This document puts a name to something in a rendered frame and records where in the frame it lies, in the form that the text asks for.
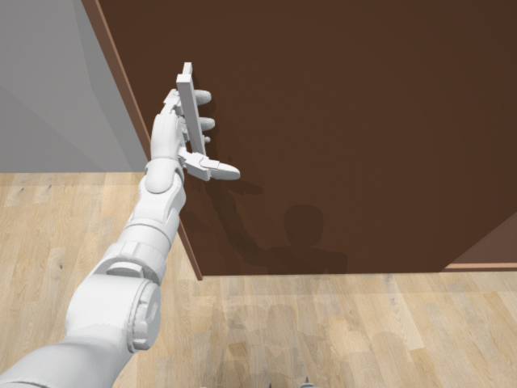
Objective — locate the robot left forearm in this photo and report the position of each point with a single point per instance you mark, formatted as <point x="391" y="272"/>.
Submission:
<point x="148" y="235"/>

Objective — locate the wardrobe door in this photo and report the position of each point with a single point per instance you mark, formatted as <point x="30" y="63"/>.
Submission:
<point x="371" y="136"/>
<point x="499" y="246"/>

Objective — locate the handle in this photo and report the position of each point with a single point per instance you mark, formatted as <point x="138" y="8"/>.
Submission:
<point x="187" y="97"/>

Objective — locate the left robot upper arm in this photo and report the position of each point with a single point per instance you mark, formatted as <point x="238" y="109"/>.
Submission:
<point x="111" y="318"/>

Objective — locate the robot left hand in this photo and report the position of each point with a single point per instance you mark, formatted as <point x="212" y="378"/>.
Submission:
<point x="170" y="133"/>

